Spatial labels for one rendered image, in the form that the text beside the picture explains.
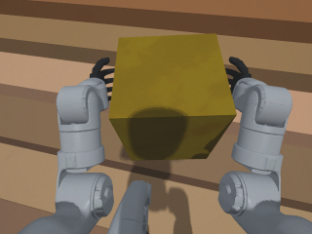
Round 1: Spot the robot right upper arm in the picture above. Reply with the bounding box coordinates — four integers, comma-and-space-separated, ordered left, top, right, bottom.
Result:
217, 171, 312, 234

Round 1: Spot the right robot hand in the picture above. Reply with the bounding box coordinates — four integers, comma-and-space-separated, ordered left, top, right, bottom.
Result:
225, 57, 252, 95

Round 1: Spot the left robot hand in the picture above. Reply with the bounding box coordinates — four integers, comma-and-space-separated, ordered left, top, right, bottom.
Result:
90, 58, 115, 101

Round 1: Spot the left robot forearm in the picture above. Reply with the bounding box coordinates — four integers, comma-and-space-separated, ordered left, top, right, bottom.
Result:
55, 77, 109, 208

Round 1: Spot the right robot forearm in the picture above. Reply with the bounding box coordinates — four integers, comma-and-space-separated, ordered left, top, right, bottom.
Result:
231, 77, 293, 207

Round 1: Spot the robot left upper arm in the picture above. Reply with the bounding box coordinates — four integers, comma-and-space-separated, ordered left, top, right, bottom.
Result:
17, 173, 114, 234

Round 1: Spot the carton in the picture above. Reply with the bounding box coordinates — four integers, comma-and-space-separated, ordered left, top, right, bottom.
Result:
108, 33, 237, 161

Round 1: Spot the left robot thigh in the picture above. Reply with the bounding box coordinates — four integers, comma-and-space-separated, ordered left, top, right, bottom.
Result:
107, 180, 152, 234

